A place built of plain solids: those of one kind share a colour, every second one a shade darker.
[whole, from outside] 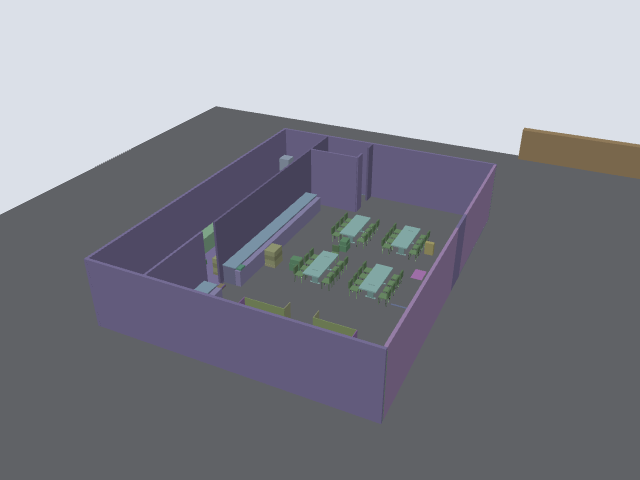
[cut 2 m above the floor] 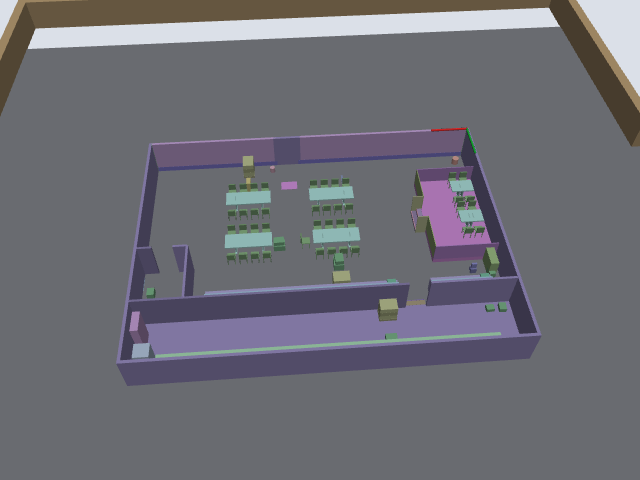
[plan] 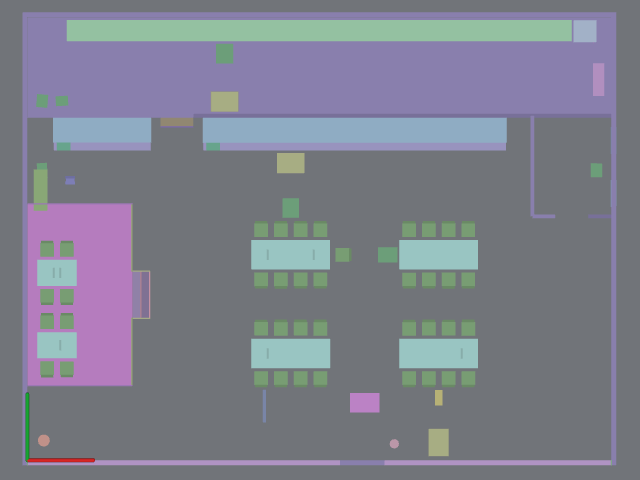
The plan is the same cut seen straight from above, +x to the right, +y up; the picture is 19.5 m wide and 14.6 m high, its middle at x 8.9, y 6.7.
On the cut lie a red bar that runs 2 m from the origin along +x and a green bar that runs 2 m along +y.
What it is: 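A works or school canteen of the 2010s to 2020s; 17.8 x 13.5 m, ceiling 3.6 m, a street door 0.95 x 2.1 m in the glazed front; tables 0.75 m, chairs 0.45 m, bar tops 1.06 m, a counter 1.0 m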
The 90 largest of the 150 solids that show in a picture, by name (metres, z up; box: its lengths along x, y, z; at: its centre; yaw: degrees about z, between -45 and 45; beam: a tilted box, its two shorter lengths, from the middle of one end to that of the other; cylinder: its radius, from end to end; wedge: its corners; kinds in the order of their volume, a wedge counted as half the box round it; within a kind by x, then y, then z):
{
 "street_hedge_1": {"box": [0.6, 16.6, 2.25], "at": [-10.72, -8.3, 1.07]},
 "street_hedge_2": {"box": [39.8, 0.6, 2.25], "at": [8.88, -16.3, 1.07]},
 "street_hedge_3": {"box": [0.6, 16.6, 2.25], "at": [28.48, -8.3, 1.07]},
 "wall_1": {"box": [0.15, 13.78, 3.63], "at": [-0.07, 6.74, 1.76]},
 "wall_2": {"box": [4.05, 0.12, 3.63], "at": [2.02, 10.48, 1.76]},
 "wall_3": {"box": [18.06, 0.15, 3.63], "at": [8.88, 13.55, 1.76]},
 "wall_4": {"box": [1.5, 0.15, 3.63], "at": [10.26, -0.07, 1.76]},
 "wall_5": {"box": [12.71, 0.12, 3.63], "at": [11.4, 10.48, 1.76]},
 "wall_6": {"box": [0.12, 3.06, 3.63], "at": [15.36, 8.95, 1.76]},
 "wall_7": {"box": [0.7, 0.12, 3.63], "at": [15.71, 7.42, 1.76]},
 "wall_8": {"box": [0.7, 0.12, 3.63], "at": [17.41, 7.42, 1.76]},
 "wall_9": {"box": [0.15, 7.72, 3.63], "at": [17.84, 3.71, 1.76]},
 "wall_10": {"box": [0.15, 3.3, 3.63], "at": [17.84, 8.92, 1.76]},
 "wall_11": {"box": [0.15, 3.36, 3.63], "at": [17.84, 11.95, 1.76]},
 "back_worktop_1": {"box": [15.36, 0.65, 0.95], "at": [8.88, 13.07, 0.55]},
 "zone_back_1": {"box": [17.76, 3.06, 0.17], "at": [8.88, 11.95, 0.04]},
 "window_wall_1": {"box": [9.66, 0.15, 3.63], "at": [4.83, -0.07, 1.76]},
 "window_wall_2": {"box": [6.9, 0.15, 3.63], "at": [14.31, -0.07, 1.76]},
 "counter_1": {"box": [9.21, 0.7, 1.05], "at": [9.96, 10.07, 0.47]},
 "dais_1": {"box": [3.2, 5.57, 0.35], "at": [1.6, 5.04, 0.12]},
 "tray_rail_1": {"box": [2.95, 0.3, 0.94], "at": [2.27, 9.57, 0.42]},
 "tray_rail_2": {"box": [9.21, 0.3, 0.94], "at": [9.96, 9.57, 0.42]},
 "crate_1": {"box": [0.82, 0.6, 0.27], "at": [6.0, 10.91, 0.4]},
 "crate_2": {"box": [0.82, 0.6, 0.27], "at": [6.0, 10.91, 0.67]},
 "crate_3": {"box": [0.82, 0.6, 0.27], "at": [6.0, 10.91, 0.94]},
 "crate_4": {"box": [0.82, 0.6, 0.27], "at": [8.01, 9.04, 0.28]},
 "crate_5": {"box": [0.82, 0.6, 0.27], "at": [8.01, 9.04, 0.55]},
 "crate_6": {"box": [0.82, 0.6, 0.27], "at": [8.01, 9.04, 0.81]},
 "crate_7": {"box": [0.6, 0.82, 0.27], "at": [12.51, 0.54, 0.55]},
 "crate_8": {"box": [0.6, 0.82, 0.27], "at": [12.51, 0.54, 0.81]},
 "back_fridge_1": {"box": [0.7, 0.68, 1.9], "at": [16.96, 13.05, 1.02]},
 "meeting_table_1": {"box": [1.2, 0.8, 0.07], "at": [0.9, 3.5, 1.01]},
 "meeting_table_2": {"box": [1.2, 0.8, 0.07], "at": [0.9, 5.7, 1.01]},
 "meeting_table_3": {"box": [0.06, 0.32, 0.8], "at": [7.31, 3.25, 0.35]},
 "meeting_table_4": {"box": [2.4, 0.9, 0.07], "at": [8.01, 3.25, 0.71]},
 "meeting_table_5": {"box": [2.4, 0.9, 0.07], "at": [8.01, 6.25, 0.71]},
 "meeting_table_6": {"box": [2.4, 0.9, 0.07], "at": [12.51, 3.25, 0.71]},
 "meeting_table_7": {"box": [2.4, 0.9, 0.07], "at": [12.51, 6.25, 0.71]},
 "shelf_1": {"box": [0.35, 1.0, 1.95], "at": [17.38, 11.58, 1.04]},
 "box_cardboard_1": {"box": [0.31, 0.44, 0.42], "at": [0.45, 8.82, 0.16], "yaw": 3.2},
 "box_cardboard_2": {"box": [0.34, 0.4, 0.28], "at": [0.45, 10.93, 0.21], "yaw": -4.4},
 "box_cardboard_3": {"box": [0.38, 0.3, 0.25], "at": [1.05, 10.93, 0.2], "yaw": 3.2},
 "box_cardboard_4": {"box": [0.53, 0.6, 0.33], "at": [6.0, 12.37, 0.23]},
 "box_cardboard_5": {"box": [0.43, 0.54, 0.26], "at": [8.0, 7.67, 0.55], "yaw": 2.9},
 "box_cardboard_6": {"box": [0.51, 0.6, 0.47], "at": [8.01, 7.67, 0.18]},
 "box_cardboard_7": {"box": [0.6, 0.47, 0.41], "at": [10.96, 6.25, 0.16]},
 "box_cardboard_8": {"box": [0.54, 0.39, 0.24], "at": [10.97, 6.24, 0.49], "yaw": 2.9},
 "box_cardboard_9": {"box": [0.35, 0.42, 0.4], "at": [17.31, 8.82, 0.15], "yaw": -0.2},
 "recycling_station_1": {"box": [0.42, 1.26, 1.0], "at": [0.4, 8.22, 0.45]},
 "counter_top_1": {"box": [2.99, 0.78, 0.04], "at": [2.27, 10.05, 1.02]},
 "counter_top_2": {"box": [9.25, 0.78, 0.04], "at": [9.96, 10.05, 1.02]},
 "stallriser_1": {"box": [9.66, 0.05, 0.35], "at": [4.83, -0.02, 0.12]},
 "stallriser_2": {"box": [6.9, 0.05, 0.35], "at": [14.31, -0.02, 0.12]},
 "dais_rail_end_1": {"box": [3.2, 0.04, 1.0], "at": [1.6, 2.27, 0.75]},
 "dais_rail_end_2": {"box": [3.2, 0.04, 1.0], "at": [1.6, 7.8, 0.75]},
 "side_chair_1": {"box": [0.38, 0.08, 0.38], "at": [7.11, 2.26, 0.65]},
 "side_chair_2": {"box": [0.38, 0.08, 0.38], "at": [7.11, 4.24, 0.65]},
 "side_chair_3": {"box": [0.38, 0.08, 0.38], "at": [7.11, 5.26, 0.65]},
 "side_chair_4": {"box": [0.38, 0.08, 0.38], "at": [7.11, 7.24, 0.65]},
 "side_chair_5": {"box": [0.38, 0.08, 0.38], "at": [7.71, 5.26, 0.65]},
 "side_chair_6": {"box": [0.38, 0.08, 0.38], "at": [7.71, 7.24, 0.65]},
 "side_chair_7": {"box": [0.38, 0.08, 0.38], "at": [8.31, 2.26, 0.65]},
 "side_chair_8": {"box": [0.38, 0.08, 0.38], "at": [8.31, 4.24, 0.65]},
 "side_chair_9": {"box": [0.38, 0.08, 0.38], "at": [8.31, 5.26, 0.65]},
 "side_chair_10": {"box": [0.38, 0.08, 0.38], "at": [8.31, 7.24, 0.65]},
 "side_chair_11": {"box": [0.38, 0.08, 0.38], "at": [8.91, 4.24, 0.65]},
 "side_chair_12": {"box": [0.38, 0.08, 0.38], "at": [8.91, 5.26, 0.65]},
 "side_chair_13": {"box": [0.38, 0.08, 0.38], "at": [8.91, 7.24, 0.65]},
 "side_chair_14": {"box": [0.38, 0.08, 0.38], "at": [11.61, 2.26, 0.65]},
 "side_chair_15": {"box": [0.38, 0.08, 0.38], "at": [11.61, 4.24, 0.65]},
 "side_chair_16": {"box": [0.38, 0.08, 0.38], "at": [12.21, 2.26, 0.65]},
 "side_chair_17": {"box": [0.38, 0.08, 0.38], "at": [12.21, 4.24, 0.65]},
 "side_chair_18": {"box": [0.38, 0.08, 0.38], "at": [12.81, 2.26, 0.65]},
 "side_chair_19": {"box": [0.38, 0.08, 0.38], "at": [12.81, 4.24, 0.65]},
 "side_chair_20": {"box": [0.38, 0.08, 0.38], "at": [13.41, 2.26, 0.65]},
 "dais_steps_1": {"box": [0.27, 1.4, 0.35], "at": [3.33, 5.04, 0.12]},
 "dais_steps_2": {"box": [0.27, 1.4, 0.2], "at": [3.6, 5.04, 0.05]},
 "dais_rail_front_1": {"box": [0.04, 2.08, 1.0], "at": [3.18, 3.29, 0.75]},
 "dais_rail_front_2": {"box": [0.04, 2.08, 1.0], "at": [3.18, 6.78, 0.75]},
 "trolley_1": {"box": [0.84, 0.62, 0.19], "at": [8.01, 9.04, 0.04]},
 "suitcase_1": {"box": [0.23, 0.47, 0.75], "at": [12.51, 1.9, 0.33]},
 "dais_cheek_1": {"box": [0.54, 0.04, 1.3], "at": [3.47, 4.32, 0.6]},
 "dais_cheek_2": {"box": [0.54, 0.04, 1.3], "at": [3.47, 5.75, 0.6]},
 "back_step_1": {"box": [1.0, 0.3, 0.17], "at": [4.55, 10.27, 0.04]},
 "plant_pot_1": {"cylinder": 0.18, "from": [0.5, 0.6, 0.0], "to": [0.5, 0.6, 0.38]},
 "door_mat_1": {"box": [0.9, 0.6, 0.07], "at": [10.26, 1.75, -0.02]},
 "tray_stack_1": {"box": [0.42, 0.3, 0.1], "at": [1.1, 9.57, 0.94]},
 "tray_stack_2": {"box": [0.42, 0.3, 0.1], "at": [5.65, 9.57, 0.94]},
 "front_corner_1": {"box": [0.04, 0.17, 3.48], "at": [0.0, -0.07, 1.69]},
 "bin_waste_1": {"cylinder": 0.14, "from": [11.16, 0.5, 0.0], "to": [11.16, 0.5, 0.31]}
}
